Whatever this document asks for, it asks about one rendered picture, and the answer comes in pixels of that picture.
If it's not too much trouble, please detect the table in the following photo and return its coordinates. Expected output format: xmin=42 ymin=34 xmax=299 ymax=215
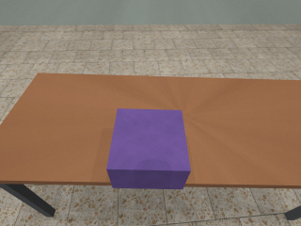
xmin=0 ymin=73 xmax=301 ymax=220

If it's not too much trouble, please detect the carton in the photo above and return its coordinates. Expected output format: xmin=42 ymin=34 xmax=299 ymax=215
xmin=106 ymin=108 xmax=191 ymax=190

